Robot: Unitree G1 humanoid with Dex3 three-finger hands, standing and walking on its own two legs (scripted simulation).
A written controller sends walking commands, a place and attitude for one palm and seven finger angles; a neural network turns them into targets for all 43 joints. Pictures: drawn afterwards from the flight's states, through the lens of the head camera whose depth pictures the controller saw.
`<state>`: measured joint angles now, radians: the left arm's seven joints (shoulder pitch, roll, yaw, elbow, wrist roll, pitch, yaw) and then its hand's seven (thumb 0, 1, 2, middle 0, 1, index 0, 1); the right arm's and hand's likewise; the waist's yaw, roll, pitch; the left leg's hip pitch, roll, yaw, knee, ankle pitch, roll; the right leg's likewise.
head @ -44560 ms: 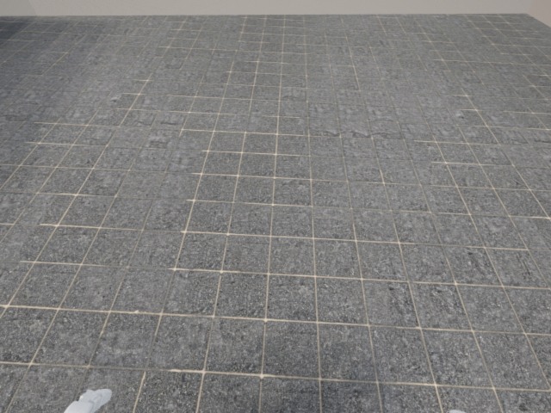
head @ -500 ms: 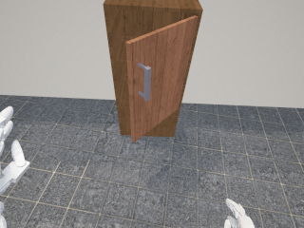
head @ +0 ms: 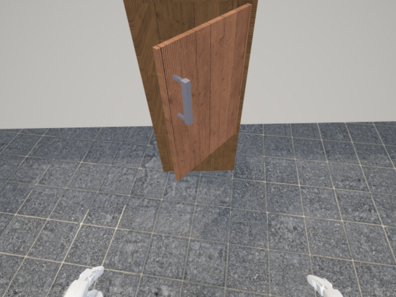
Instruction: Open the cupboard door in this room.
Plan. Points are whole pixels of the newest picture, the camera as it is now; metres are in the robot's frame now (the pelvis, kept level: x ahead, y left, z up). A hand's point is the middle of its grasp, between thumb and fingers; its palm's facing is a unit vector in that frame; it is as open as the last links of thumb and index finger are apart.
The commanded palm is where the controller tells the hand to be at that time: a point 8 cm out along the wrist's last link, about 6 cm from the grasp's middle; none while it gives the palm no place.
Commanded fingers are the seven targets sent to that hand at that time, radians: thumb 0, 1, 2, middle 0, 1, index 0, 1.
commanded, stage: let the arm hang, fingers relaxed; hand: left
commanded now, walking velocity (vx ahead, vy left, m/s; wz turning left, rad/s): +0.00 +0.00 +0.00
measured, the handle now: (182, 100) +0.64 +0.07 +0.02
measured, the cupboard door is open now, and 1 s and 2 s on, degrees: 46 46 46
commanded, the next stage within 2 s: look to check the result in 0.88 s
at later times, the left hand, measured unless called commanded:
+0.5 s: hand out of the picture +0.02 +0.21 -0.15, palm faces +0.03 -0.95 -0.32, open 7.3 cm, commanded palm none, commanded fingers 0.00 0.90 0.90 -0.20 -0.30 -0.20 -0.30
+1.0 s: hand out of the picture +0.08 +0.17 -0.15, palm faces +0.02 -0.97 -0.26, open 7.4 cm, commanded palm none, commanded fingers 0.00 0.90 0.90 -0.20 -0.30 -0.20 -0.30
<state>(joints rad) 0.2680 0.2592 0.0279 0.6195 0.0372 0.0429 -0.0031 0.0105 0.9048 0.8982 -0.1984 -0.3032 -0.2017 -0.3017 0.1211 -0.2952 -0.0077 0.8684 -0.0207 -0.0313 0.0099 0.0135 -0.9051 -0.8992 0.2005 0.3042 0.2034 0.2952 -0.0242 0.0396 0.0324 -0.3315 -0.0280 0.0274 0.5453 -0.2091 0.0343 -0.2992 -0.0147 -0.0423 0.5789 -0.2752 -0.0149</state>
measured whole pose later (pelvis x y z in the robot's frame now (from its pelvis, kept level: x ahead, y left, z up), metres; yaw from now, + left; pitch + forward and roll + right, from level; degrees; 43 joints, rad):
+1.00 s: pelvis +0.04 -0.03 +0.02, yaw +1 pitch -2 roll +0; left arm 0.17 0.22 0.01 1.14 0.01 -0.01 0.02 0.00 0.90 0.90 -0.20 -0.30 -0.21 -0.30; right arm 0.18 -0.24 -0.01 1.13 -0.02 0.00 -0.02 0.01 -0.91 -0.90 0.20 0.30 0.20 0.29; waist -0.01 0.01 0.06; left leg -0.16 0.01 -0.01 0.36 -0.17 -0.01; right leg -0.11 0.03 -0.07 0.36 -0.22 -0.05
